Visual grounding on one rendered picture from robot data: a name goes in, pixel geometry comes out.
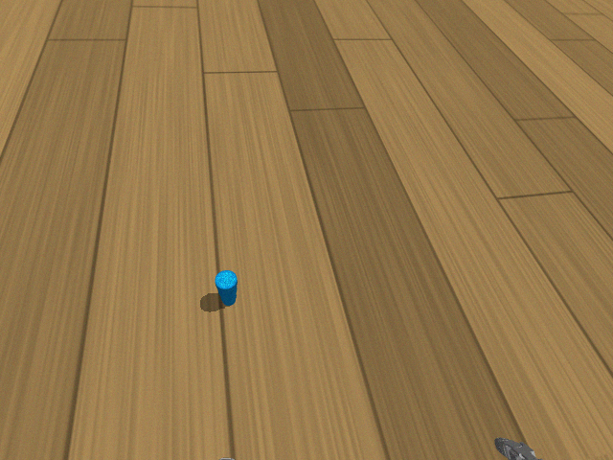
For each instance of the right robot hand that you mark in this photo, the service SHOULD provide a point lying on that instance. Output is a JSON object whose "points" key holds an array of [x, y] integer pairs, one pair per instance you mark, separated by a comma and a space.
{"points": [[513, 450]]}

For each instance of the cup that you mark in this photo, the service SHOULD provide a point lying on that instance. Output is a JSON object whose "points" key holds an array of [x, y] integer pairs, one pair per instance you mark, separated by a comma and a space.
{"points": [[226, 283]]}

